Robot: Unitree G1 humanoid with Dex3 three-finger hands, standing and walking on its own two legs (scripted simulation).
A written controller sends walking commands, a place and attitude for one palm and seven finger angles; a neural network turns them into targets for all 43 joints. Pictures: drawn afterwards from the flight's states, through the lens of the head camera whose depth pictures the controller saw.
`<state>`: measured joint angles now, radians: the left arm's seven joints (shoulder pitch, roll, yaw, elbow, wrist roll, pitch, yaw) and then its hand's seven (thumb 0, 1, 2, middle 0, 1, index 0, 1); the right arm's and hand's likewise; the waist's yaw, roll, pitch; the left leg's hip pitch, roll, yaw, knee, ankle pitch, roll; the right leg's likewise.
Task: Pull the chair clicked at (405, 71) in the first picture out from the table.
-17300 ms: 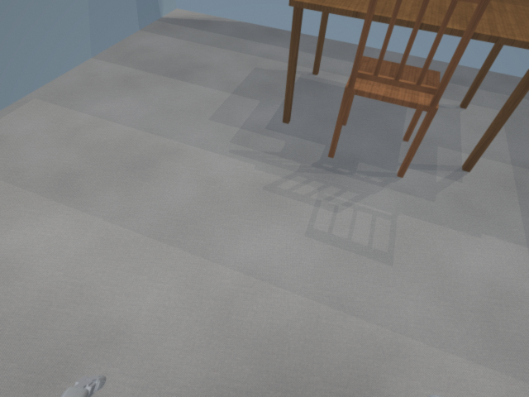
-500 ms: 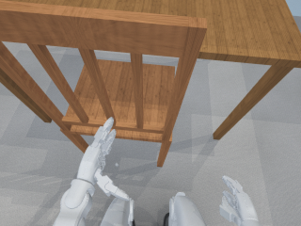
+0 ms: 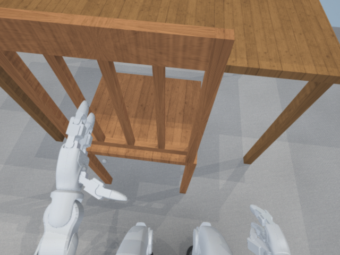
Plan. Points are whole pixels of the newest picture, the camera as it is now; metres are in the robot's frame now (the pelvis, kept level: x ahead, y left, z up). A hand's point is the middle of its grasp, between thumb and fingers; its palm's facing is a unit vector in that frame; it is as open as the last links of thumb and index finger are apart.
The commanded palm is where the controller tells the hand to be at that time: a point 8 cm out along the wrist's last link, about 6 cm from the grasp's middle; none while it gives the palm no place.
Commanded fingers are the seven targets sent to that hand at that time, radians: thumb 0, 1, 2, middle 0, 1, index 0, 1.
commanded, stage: aim the fingers beside a spindle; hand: left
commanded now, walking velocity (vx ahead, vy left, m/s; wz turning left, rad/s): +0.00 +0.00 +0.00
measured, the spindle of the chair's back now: (121, 111) +0.44 +0.13 +0.04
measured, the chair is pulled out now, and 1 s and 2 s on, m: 0.00 0.00 0.00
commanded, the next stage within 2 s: push the fingers through the gap in 0.68 s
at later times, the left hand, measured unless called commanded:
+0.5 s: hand (129, 182) +0.28 +0.11 -0.02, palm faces -0.23 -0.97 +0.06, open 17.0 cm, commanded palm +0.29 +0.17 +0.02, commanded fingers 0.00 -0.50 0.30 -0.06 -0.08 -0.06 -0.08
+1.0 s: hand (128, 168) +0.30 +0.11 +0.02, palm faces -0.15 -0.99 -0.03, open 16.9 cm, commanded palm +0.31 +0.17 +0.01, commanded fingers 0.00 -0.50 0.30 -0.06 -0.08 -0.06 -0.08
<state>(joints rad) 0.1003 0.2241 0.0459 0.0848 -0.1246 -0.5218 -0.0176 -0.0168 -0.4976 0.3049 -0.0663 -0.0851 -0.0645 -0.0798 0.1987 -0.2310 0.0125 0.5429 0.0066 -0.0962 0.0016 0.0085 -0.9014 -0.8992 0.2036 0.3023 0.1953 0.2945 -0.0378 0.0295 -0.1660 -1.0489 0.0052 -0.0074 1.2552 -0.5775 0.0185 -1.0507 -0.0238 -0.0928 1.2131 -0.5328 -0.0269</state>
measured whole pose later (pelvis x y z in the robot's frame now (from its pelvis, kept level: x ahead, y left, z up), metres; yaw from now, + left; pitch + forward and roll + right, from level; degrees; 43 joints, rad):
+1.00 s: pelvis +0.00 +0.00 +0.00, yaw +0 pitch +23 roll -2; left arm 0.07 0.18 -0.05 0.15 -0.11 -0.47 -0.06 -0.02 -0.50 0.31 -0.07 -0.09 -0.06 -0.08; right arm 0.19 -0.23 0.00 0.53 0.00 -0.11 -0.01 0.01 -0.90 -0.90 0.20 0.30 0.20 0.29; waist -0.06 0.01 -0.15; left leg -1.08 0.00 0.00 1.27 -0.59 0.02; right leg -1.09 -0.03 -0.08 1.23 -0.54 -0.02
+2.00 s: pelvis +0.00 +0.02 +0.00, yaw -1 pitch +24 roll -2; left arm -0.39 0.17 0.07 0.58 -0.09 -0.48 -0.03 -0.02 -0.50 0.30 -0.06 -0.08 -0.06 -0.08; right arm 0.23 -0.23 0.01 0.61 -0.01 -0.03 0.02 0.01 -0.90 -0.90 0.21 0.30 0.20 0.29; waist -0.09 0.04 -0.16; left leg -1.12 0.00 0.02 1.26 -0.57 0.05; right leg -1.12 -0.03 -0.06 1.21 -0.51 0.00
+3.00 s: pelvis -0.01 +0.01 +0.00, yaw -1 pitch +24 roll -2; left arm -0.41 0.19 0.10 0.66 -0.12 -0.49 -0.07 -0.01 -0.29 0.40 -0.37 -1.04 -0.35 -1.04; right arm 0.24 -0.25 0.00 0.60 0.00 -0.02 0.02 0.01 -0.90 -0.90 0.20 0.30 0.20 0.29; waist -0.09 0.04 -0.15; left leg -1.12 0.01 0.01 1.26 -0.56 0.03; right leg -1.13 -0.02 -0.07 1.22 -0.50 -0.01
